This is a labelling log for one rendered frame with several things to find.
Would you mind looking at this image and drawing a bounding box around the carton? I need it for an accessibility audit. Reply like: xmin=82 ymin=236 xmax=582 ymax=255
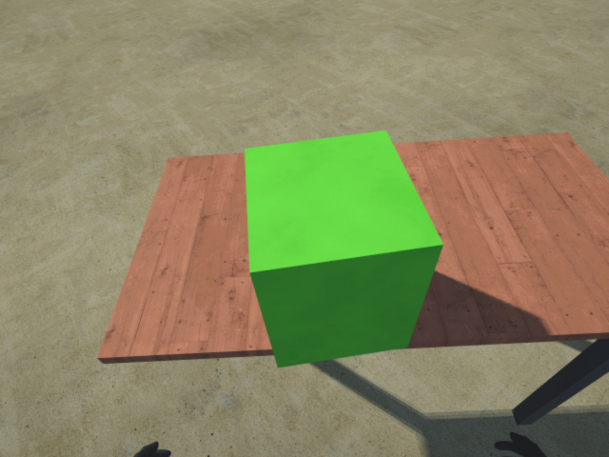
xmin=245 ymin=130 xmax=443 ymax=368

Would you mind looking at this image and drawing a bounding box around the table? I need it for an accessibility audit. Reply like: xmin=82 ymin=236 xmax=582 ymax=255
xmin=97 ymin=132 xmax=609 ymax=425

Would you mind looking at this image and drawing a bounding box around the robot right hand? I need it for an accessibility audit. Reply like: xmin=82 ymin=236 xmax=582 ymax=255
xmin=494 ymin=432 xmax=546 ymax=457

